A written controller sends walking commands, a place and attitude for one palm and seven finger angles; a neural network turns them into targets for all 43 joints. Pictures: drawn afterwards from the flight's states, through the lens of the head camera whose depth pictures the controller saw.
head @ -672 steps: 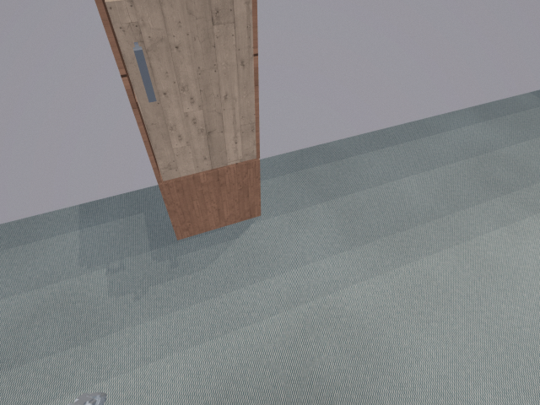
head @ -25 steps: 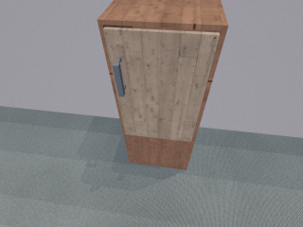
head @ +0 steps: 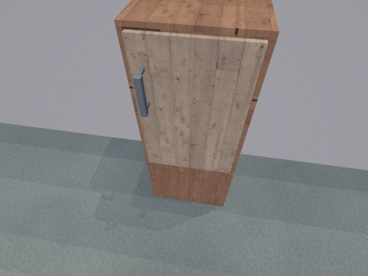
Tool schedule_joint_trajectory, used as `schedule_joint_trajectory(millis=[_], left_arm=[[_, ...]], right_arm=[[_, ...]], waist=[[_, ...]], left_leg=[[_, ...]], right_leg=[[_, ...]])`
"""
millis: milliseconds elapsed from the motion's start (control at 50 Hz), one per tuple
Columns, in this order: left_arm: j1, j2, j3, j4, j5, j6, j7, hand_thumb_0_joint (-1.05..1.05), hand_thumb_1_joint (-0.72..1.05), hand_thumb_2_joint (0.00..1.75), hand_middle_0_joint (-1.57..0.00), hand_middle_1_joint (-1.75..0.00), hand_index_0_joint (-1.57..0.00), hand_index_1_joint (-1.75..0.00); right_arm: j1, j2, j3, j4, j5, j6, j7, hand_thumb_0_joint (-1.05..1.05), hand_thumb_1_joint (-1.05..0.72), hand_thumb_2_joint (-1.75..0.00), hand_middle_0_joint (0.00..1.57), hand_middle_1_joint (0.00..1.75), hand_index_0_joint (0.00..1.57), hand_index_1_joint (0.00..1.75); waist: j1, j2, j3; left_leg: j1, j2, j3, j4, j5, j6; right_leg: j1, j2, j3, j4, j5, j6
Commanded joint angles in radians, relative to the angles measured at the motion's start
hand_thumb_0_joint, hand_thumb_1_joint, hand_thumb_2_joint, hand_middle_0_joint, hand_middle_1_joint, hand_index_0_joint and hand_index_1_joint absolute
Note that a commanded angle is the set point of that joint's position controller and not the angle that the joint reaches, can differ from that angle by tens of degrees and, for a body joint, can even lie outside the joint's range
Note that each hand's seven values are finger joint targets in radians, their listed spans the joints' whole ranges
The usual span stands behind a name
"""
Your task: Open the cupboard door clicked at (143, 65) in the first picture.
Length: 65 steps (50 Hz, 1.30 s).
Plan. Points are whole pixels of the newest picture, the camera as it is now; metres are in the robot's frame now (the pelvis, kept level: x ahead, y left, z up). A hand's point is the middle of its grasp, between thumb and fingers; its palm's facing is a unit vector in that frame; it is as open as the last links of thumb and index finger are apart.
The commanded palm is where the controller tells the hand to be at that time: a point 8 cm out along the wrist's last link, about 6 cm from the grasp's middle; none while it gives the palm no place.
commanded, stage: look again from close up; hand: left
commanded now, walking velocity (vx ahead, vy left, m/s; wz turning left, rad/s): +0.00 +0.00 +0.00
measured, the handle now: (143, 93) +0.60 +0.17 +0.05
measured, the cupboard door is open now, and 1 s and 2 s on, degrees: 0 0 0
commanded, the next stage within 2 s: shuffle to correct the standing spot in 0.40 s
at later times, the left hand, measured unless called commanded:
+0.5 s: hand out of the picture +0.02 +0.17 -0.17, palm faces +0.04 -0.98 -0.21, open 7.3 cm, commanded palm none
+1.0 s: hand out of the picture +0.07 +0.19 -0.18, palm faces +0.03 -0.97 -0.22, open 7.3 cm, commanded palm none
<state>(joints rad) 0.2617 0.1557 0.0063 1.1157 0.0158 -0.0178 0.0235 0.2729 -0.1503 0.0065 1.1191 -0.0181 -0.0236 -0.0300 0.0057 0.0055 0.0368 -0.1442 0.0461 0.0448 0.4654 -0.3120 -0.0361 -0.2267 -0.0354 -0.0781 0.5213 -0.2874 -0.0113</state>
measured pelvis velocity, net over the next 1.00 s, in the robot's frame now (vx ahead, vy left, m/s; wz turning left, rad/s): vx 0.05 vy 0.01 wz -0.02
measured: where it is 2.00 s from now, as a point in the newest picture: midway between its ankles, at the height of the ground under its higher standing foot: outside the picture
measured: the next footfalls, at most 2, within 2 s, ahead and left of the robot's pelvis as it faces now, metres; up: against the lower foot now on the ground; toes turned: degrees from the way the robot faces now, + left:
none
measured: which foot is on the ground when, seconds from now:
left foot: down 0.00-1.00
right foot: down 0.00-1.00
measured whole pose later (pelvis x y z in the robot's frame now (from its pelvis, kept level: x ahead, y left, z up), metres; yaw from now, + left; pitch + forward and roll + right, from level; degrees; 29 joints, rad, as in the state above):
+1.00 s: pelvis +0.05 +0.01 -0.01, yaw -1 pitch +0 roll +1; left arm 0.26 0.15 0.04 1.08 0.02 -0.03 0.03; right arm 0.37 -0.10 0.00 1.13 -0.01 -0.02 -0.04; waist -0.01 0.01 0.06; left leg -0.15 0.04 0.08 0.63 -0.44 -0.02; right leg -0.26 -0.02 -0.11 0.62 -0.36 -0.04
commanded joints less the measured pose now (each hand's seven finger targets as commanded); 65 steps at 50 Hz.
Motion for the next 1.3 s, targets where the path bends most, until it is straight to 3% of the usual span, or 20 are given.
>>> schedule_joint_trajectory(millis=[0,480,600,660,720,760,780,820,860,880,920,940,960,1020,1060,1100,1140,1200,1260,1280], left_arm=[[0.054,0.112,0.023,-0.035,-0.002,-0.012,0.006,0.00,0.90,0.90,-0.20,-0.30,-0.20,-0.30],[0.041,0.123,0.027,-0.043,-0.003,-0.011,0.004,0.00,0.90,0.90,-0.20,-0.30,-0.20,-0.30],[0.103,0.145,0.049,-0.041,0.005,0.000,0.000,0.00,0.90,0.90,-0.20,-0.30,-0.20,-0.30],[0.113,0.153,0.065,-0.055,0.007,0.003,0.003,0.00,0.90,0.90,-0.20,-0.30,-0.20,-0.30],[0.067,0.119,0.066,-0.081,0.008,0.006,-0.004,0.00,0.90,0.90,-0.20,-0.30,-0.20,-0.30],[0.017,0.051,0.055,-0.115,0.011,0.007,-0.009,0.00,0.90,0.90,-0.20,-0.30,-0.20,-0.30],[-0.006,0.034,0.044,-0.129,0.013,0.002,-0.007,0.00,0.90,0.90,-0.20,-0.30,-0.20,-0.30],[-0.001,0.014,0.039,-0.119,0.004,-0.005,-0.007,0.00,0.90,0.90,-0.20,-0.30,-0.20,-0.30],[0.052,0.014,0.045,-0.095,-0.001,-0.010,-0.011,0.00,0.90,0.90,-0.20,-0.30,-0.20,-0.30],[0.121,0.035,0.049,-0.069,-0.003,-0.014,-0.008,0.00,0.90,0.90,-0.20,-0.30,-0.20,-0.30],[0.217,0.117,0.057,-0.026,-0.006,-0.021,0.007,0.00,0.90,0.90,-0.20,-0.30,-0.20,-0.30],[0.216,0.130,0.060,-0.019,-0.005,-0.021,0.014,0.00,0.90,0.90,-0.20,-0.30,-0.20,-0.30],[0.204,0.128,0.056,-0.019,-0.002,-0.016,0.020,0.00,0.90,0.90,-0.20,-0.30,-0.20,-0.30],[0.108,0.114,0.045,-0.059,0.011,-0.003,0.032,0.00,0.90,0.90,-0.20,-0.30,-0.20,-0.30],[0.048,0.117,0.048,-0.086,-0.003,0.008,0.032,0.00,0.90,0.90,-0.20,-0.30,-0.20,-0.30],[0.034,0.079,0.050,-0.121,-0.008,0.020,0.026,0.00,0.90,0.90,-0.20,-0.30,-0.20,-0.30],[0.017,0.056,0.046,-0.122,0.002,0.030,0.024,0.00,0.90,0.90,-0.20,-0.30,-0.20,-0.30],[0.065,0.059,0.039,-0.098,0.004,0.023,0.019,0.00,0.90,0.90,-0.20,-0.30,-0.20,-0.30],[0.057,0.086,0.035,-0.097,0.004,0.007,0.017,0.00,0.90,0.90,-0.20,-0.30,-0.20,-0.30],[0.129,0.135,0.036,-0.069,0.003,0.002,0.053,0.00,0.90,0.90,-0.20,-0.30,-0.20,-0.30]], right_arm=[[0.064,-0.085,-0.017,-0.022,0.002,-0.011,-0.007,0.00,-0.90,-0.90,0.20,0.30,0.20,0.30],[0.054,-0.089,-0.017,-0.014,0.002,-0.010,-0.008,0.00,-0.90,-0.90,0.20,0.30,0.20,0.30],[0.079,-0.063,-0.016,-0.030,-0.008,0.005,0.004,0.00,-0.90,-0.90,0.20,0.30,0.20,0.30],[0.094,-0.052,-0.019,-0.046,-0.008,0.003,0.008,0.00,-0.90,-0.90,0.20,0.30,0.20,0.30],[0.174,-0.061,-0.021,-0.029,-0.007,-0.011,0.008,0.00,-0.90,-0.90,0.20,0.30,0.20,0.30],[0.252,-0.126,-0.036,-0.010,-0.012,-0.016,-0.001,0.00,-0.90,-0.90,0.20,0.30,0.20,0.30],[0.259,-0.123,-0.035,-0.010,-0.013,-0.018,-0.010,0.00,-0.90,-0.90,0.20,0.30,0.20,0.30],[0.223,-0.104,-0.027,-0.021,-0.015,-0.024,-0.020,0.00,-0.90,-0.90,0.20,0.30,0.20,0.30],[0.165,-0.106,-0.027,-0.029,-0.006,-0.024,-0.026,0.00,-0.90,-0.90,0.20,0.30,0.20,0.30],[0.140,-0.107,-0.029,-0.035,0.002,-0.025,-0.029,0.00,-0.90,-0.90,0.20,0.30,0.20,0.30],[0.133,-0.066,-0.031,-0.051,0.019,-0.027,-0.029,0.00,-0.90,-0.90,0.20,0.30,0.20,0.30],[0.119,-0.034,-0.032,-0.048,0.022,-0.012,-0.029,0.00,-0.90,-0.90,0.20,0.30,0.20,0.30],[0.089,-0.025,-0.036,-0.052,0.024,0.000,-0.028,0.00,-0.90,-0.90,0.20,0.30,0.20,0.30],[0.086,0.016,-0.035,-0.043,0.025,0.012,-0.022,0.00,-0.90,-0.90,0.20,0.30,0.20,0.30],[0.157,0.025,-0.035,-0.005,0.018,0.011,-0.018,0.00,-0.90,-0.90,0.20,0.30,0.20,0.30],[0.131,-0.053,-0.045,-0.025,0.002,0.009,-0.021,0.00,-0.90,-0.90,0.20,0.30,0.20,0.30],[0.074,-0.070,-0.046,-0.038,0.003,0.007,-0.021,0.00,-0.90,-0.90,0.20,0.30,0.20,0.30],[0.034,-0.069,-0.046,-0.061,0.002,0.005,-0.022,0.00,-0.90,-0.90,0.20,0.30,0.20,0.30],[0.054,-0.057,-0.041,-0.062,0.004,0.005,-0.017,0.00,-0.90,-0.90,0.20,0.30,0.20,0.30],[-0.054,-0.153,-0.064,-0.135,0.021,0.007,-0.003,0.00,-0.90,-0.90,0.20,0.30,0.20,0.30]], waist=[[0.002,-0.015,0.002],[0.007,-0.004,0.006],[0.028,-0.106,0.062],[0.020,-0.132,0.091],[-0.017,-0.002,0.093],[-0.043,0.258,0.098],[-0.046,0.253,0.111],[-0.027,0.164,0.089],[0.011,0.120,0.042],[0.039,0.085,-0.011],[0.044,-0.057,-0.106],[0.046,-0.218,-0.103],[0.054,-0.268,-0.062],[0.012,-0.159,-0.043],[-0.027,-0.074,-0.059],[-0.002,0.081,-0.047],[0.012,0.148,0.031],[0.024,0.051,0.001],[0.002,-0.035,-0.065],[0.024,0.013,-0.046]], left_leg=[[-0.054,0.060,-0.037,-0.072,0.218,0.052],[-0.059,0.058,-0.043,-0.083,0.226,0.048],[-0.173,-0.003,0.037,0.048,-0.054,0.038],[-0.165,0.002,0.057,0.104,-0.072,0.041],[-0.044,0.023,0.016,-0.028,0.030,0.057],[0.023,0.184,-0.162,-0.155,0.165,0.138],[0.072,0.237,-0.229,-0.163,0.365,0.191],[0.104,0.245,-0.180,-0.092,0.720,0.221],[0.069,0.183,-0.082,-0.010,0.840,0.156],[0.032,0.140,-0.039,0.061,0.824,0.116],[-0.135,0.049,0.018,0.146,0.372,0.050],[-0.188,0.011,0.036,0.203,0.081,0.028],[-0.236,0.004,0.027,0.276,-0.196,0.020],[-0.201,0.010,0.001,0.203,-0.192,0.025],[-0.039,0.006,0.032,-0.045,0.137,0.021],[0.002,0.148,-0.073,-0.042,0.570,0.085],[-0.091,0.181,-0.101,-0.076,0.624,0.130],[-0.066,0.135,-0.069,-0.046,0.480,0.106],[-0.019,0.086,-0.019,-0.027,0.358,0.061],[-0.060,0.100,0.036,0.180,0.364,0.024]], right_leg=[[0.046,-0.085,0.089,-0.086,0.261,-0.029],[0.061,-0.086,0.082,-0.106,0.245,-0.034],[0.049,-0.151,0.224,-0.197,-0.114,-0.104],[-0.015,-0.194,0.286,-0.232,-0.162,-0.144],[-0.104,-0.095,0.166,-0.081,-0.102,-0.106],[-0.218,0.030,-0.025,0.185,-0.136,-0.045],[-0.298,0.037,-0.024,0.265,-0.217,-0.035],[-0.277,-0.002,0.009,0.268,-0.246,-0.038],[-0.103,-0.004,-0.006,0.051,-0.051,-0.028],[0.037,-0.013,0.014,-0.032,0.188,-0.031],[0.257,-0.196,0.174,0.021,0.814,-0.103],[0.280,-0.238,0.190,0.002,1.016,-0.149],[0.262,-0.284,0.208,-0.019,1.121,-0.189],[0.157,-0.261,0.168,-0.015,0.981,-0.193],[0.072,-0.185,0.114,0.046,0.731,-0.120],[-0.033,-0.064,0.049,0.057,0.293,-0.026],[-0.014,-0.024,0.026,0.090,0.089,-0.004],[0.006,-0.053,0.071,-0.005,0.192,-0.012],[0.035,-0.104,0.109,-0.040,0.379,-0.037],[0.012,-0.154,0.170,-0.064,0.716,-0.014]])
